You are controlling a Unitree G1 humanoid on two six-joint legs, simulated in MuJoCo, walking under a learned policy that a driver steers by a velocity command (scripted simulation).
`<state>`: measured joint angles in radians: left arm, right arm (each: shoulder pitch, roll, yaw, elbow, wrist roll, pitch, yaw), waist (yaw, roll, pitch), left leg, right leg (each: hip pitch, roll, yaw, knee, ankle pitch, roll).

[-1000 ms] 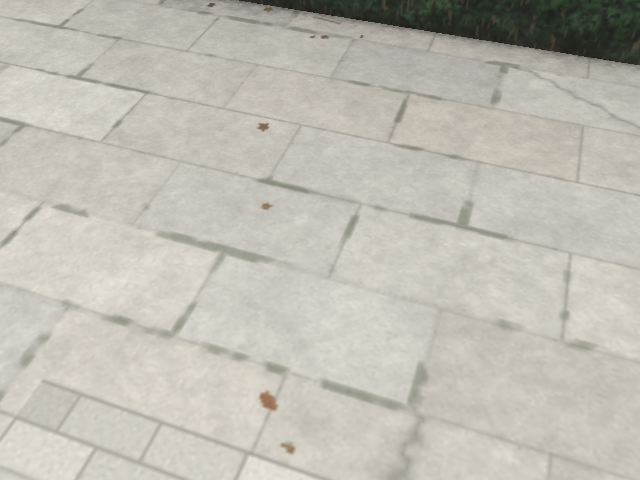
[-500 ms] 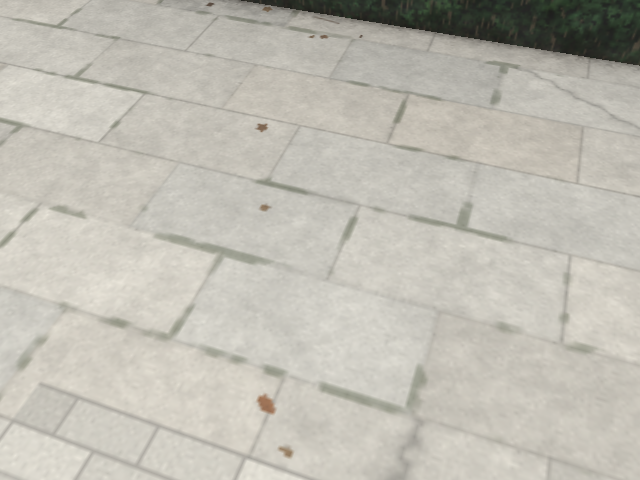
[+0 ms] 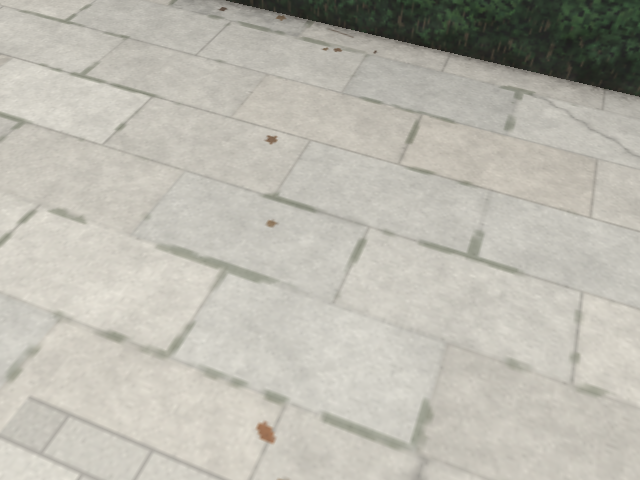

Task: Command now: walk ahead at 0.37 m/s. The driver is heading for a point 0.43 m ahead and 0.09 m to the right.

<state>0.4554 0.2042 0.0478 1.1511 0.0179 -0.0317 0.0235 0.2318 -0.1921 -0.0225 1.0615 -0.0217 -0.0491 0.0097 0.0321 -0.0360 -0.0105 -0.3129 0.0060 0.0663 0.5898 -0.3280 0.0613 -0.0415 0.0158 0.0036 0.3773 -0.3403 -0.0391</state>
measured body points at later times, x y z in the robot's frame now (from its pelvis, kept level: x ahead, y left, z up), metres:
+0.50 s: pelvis +0.25 +0.01 -0.03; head +0.29 +0.01 +0.42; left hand +0.45 +0.21 -0.15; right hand +0.12 -0.19 -0.17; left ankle +0.04 +0.10 -0.72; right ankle +0.36 -0.04 -0.74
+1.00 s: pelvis +0.41 +0.00 +0.00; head +0.42 +0.00 +0.45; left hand +0.47 +0.22 -0.16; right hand +0.41 -0.23 -0.15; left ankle +0.47 +0.11 -0.74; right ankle +0.37 -0.04 -0.74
